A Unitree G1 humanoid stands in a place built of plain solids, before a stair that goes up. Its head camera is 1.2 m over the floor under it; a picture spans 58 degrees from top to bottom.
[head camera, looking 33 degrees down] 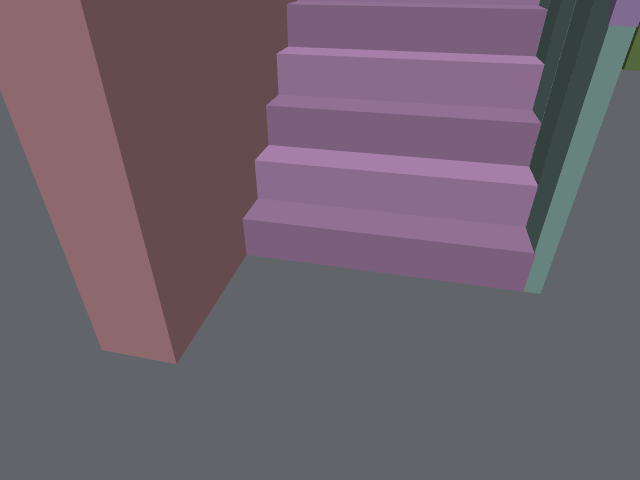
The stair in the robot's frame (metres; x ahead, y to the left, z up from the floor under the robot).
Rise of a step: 0.20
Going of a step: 0.21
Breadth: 1.25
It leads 13 degrees to the right of straight ahead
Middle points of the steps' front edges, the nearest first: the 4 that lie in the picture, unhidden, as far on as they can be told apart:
1.58 -0.26 0.20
1.78 -0.30 0.40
1.98 -0.35 0.60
2.19 -0.39 0.80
